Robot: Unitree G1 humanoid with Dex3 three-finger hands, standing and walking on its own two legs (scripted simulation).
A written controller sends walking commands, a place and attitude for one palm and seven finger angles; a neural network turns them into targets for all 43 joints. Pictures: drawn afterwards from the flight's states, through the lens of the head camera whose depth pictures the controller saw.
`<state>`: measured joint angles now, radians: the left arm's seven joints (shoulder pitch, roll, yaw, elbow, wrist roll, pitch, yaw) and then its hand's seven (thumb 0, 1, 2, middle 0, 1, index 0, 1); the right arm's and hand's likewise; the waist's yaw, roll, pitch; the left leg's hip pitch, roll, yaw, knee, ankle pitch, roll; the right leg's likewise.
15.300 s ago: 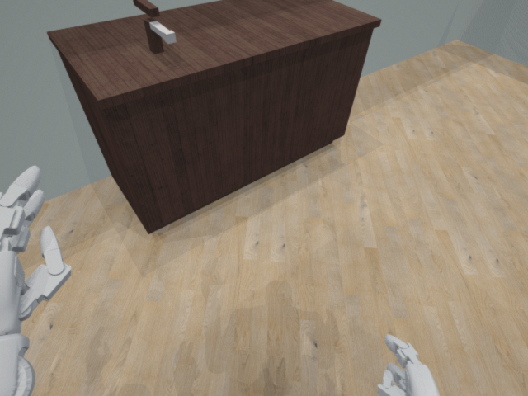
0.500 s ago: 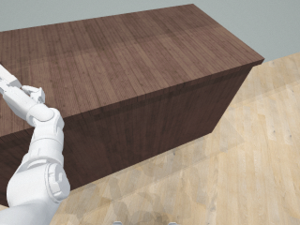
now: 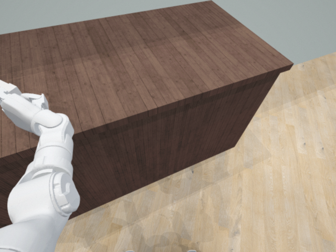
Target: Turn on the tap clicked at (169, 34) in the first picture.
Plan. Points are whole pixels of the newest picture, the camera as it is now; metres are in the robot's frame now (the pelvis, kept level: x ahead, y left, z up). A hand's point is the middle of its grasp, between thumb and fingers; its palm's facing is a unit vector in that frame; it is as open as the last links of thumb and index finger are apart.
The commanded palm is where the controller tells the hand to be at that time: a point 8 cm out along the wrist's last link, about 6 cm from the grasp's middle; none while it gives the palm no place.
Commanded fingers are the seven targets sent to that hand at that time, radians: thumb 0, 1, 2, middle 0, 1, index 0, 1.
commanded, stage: push the lever round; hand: left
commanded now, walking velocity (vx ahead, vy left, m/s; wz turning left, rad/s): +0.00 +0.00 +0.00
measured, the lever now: (11, 92) +0.48 +0.35 +0.11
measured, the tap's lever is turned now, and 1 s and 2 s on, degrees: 37 59 58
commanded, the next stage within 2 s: lift the hand up off the lever in 0.62 s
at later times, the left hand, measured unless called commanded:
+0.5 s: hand (51, 87) +0.50 +0.27 +0.10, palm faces +0.85 -0.51 -0.11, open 8.0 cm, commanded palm +0.45 +0.28 +0.09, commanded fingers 0.00 0.90 0.90 -0.15 -0.15 -0.15 -0.15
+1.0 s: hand (53, 83) +0.52 +0.27 +0.10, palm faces +0.85 -0.52 -0.12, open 7.9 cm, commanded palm +0.46 +0.28 +0.11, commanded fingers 0.00 0.90 0.90 -0.15 -0.15 -0.15 -0.15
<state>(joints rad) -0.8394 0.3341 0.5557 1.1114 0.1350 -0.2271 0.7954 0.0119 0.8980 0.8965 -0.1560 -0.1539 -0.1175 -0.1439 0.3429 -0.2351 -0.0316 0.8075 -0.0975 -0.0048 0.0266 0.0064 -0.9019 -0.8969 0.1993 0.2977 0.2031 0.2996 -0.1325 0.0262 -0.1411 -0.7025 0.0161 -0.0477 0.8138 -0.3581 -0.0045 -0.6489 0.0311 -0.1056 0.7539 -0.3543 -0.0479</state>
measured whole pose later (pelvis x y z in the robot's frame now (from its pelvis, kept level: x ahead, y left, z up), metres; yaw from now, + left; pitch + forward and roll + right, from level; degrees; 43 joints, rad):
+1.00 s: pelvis +0.02 +0.00 +0.00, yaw -1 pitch +17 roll -2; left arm -0.95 0.40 0.60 1.19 0.17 -0.18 0.81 0.01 0.90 0.90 -0.16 -0.15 -0.13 -0.14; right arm 0.39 -0.24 -0.03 0.80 -0.11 -0.01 0.06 0.00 -0.90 -0.90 0.20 0.30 0.20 0.30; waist -0.17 0.04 -0.15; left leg -0.73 0.03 -0.05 0.81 -0.38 -0.01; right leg -0.67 0.05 -0.10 0.74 -0.37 -0.05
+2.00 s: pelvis +0.00 +0.00 +0.01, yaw +0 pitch +12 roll -2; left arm -0.93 0.35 0.56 1.10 0.14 -0.08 0.81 0.01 0.90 0.90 -0.16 -0.15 -0.15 -0.15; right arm 0.35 -0.24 -0.03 0.81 -0.09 -0.02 0.03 0.01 -0.90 -0.90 0.20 0.30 0.20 0.30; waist -0.13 0.03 -0.12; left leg -0.60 0.01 -0.05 0.72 -0.33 0.00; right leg -0.55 0.03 -0.10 0.66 -0.32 -0.05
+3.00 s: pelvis +0.02 +0.00 +0.03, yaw +0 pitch +8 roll -1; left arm -0.86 0.27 0.50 0.91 0.10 0.07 0.78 0.01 0.90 0.90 -0.16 -0.15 -0.15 -0.15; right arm 0.29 -0.24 -0.04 0.82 -0.06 -0.04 0.01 0.01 -0.90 -0.90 0.20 0.30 0.20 0.30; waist -0.08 0.03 -0.11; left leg -0.43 0.00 -0.03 0.60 -0.31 0.00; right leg -0.38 0.03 -0.09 0.55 -0.30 -0.04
